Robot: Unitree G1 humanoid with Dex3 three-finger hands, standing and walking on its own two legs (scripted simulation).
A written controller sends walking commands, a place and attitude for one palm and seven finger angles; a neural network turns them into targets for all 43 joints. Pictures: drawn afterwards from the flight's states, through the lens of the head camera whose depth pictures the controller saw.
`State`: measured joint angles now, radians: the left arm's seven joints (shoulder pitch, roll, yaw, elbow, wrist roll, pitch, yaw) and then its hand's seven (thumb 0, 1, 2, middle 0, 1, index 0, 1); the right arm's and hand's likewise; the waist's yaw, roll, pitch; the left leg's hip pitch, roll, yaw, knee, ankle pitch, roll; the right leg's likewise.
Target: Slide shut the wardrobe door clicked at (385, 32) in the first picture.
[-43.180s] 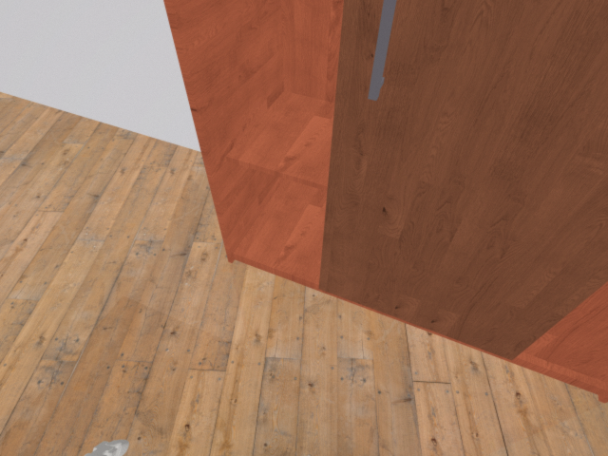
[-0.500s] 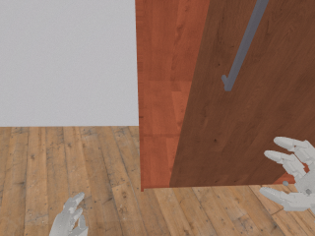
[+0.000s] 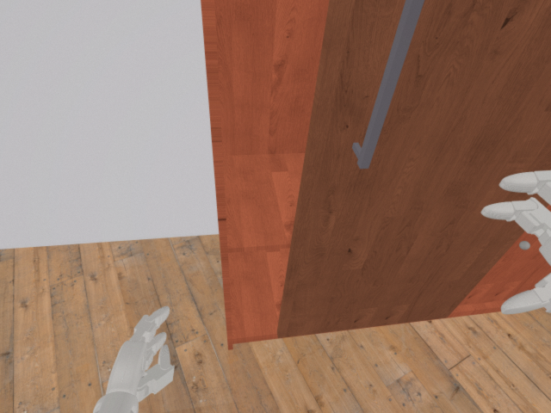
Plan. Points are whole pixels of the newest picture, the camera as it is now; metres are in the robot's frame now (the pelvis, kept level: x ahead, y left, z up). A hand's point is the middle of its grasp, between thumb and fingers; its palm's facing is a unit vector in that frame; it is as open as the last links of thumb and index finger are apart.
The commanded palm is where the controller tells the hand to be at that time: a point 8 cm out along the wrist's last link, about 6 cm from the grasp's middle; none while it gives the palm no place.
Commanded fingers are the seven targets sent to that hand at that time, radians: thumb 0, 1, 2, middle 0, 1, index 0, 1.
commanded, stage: raise the hand with hooked fingers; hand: right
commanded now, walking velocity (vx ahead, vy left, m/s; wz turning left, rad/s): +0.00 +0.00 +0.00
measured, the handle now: (383, 79) +0.53 -0.15 +0.27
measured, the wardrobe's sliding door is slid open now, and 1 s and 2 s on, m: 0.16 0.16 0.16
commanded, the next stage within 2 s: move the hooked fingers beside the handle in 0.68 s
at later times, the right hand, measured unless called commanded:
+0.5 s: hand (514, 195) +0.30 -0.26 +0.24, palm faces -0.06 +0.98 -0.19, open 13.9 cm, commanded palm +0.27 -0.31 +0.26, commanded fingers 0.00 0.50 -0.30 0.30 1.20 0.30 1.20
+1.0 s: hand (508, 181) +0.33 -0.26 +0.24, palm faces -0.04 +0.99 -0.16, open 13.9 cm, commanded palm +0.30 -0.30 +0.26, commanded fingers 0.00 0.50 -0.30 0.30 1.20 0.30 1.20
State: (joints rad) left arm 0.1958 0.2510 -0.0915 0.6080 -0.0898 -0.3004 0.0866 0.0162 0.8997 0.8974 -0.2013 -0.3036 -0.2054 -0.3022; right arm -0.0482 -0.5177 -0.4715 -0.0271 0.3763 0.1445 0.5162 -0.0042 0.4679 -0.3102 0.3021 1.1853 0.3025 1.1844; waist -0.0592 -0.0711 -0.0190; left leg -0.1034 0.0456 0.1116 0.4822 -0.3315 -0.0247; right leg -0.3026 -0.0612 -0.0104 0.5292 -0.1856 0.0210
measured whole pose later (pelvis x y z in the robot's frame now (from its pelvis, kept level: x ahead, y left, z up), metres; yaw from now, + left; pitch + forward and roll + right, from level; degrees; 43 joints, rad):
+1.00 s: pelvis +0.03 +0.01 +0.00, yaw +0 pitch -1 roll +0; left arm 0.19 0.28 -0.06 0.61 -0.10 -0.21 0.08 0.02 0.90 0.90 -0.20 -0.30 -0.20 -0.30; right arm -0.29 -0.58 -0.50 0.15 0.33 0.26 0.56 -0.01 0.50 -0.30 0.30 1.21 0.31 1.20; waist -0.05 -0.07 -0.02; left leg -0.07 0.05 0.11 0.45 -0.35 -0.02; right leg -0.27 -0.05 -0.01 0.50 -0.21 0.03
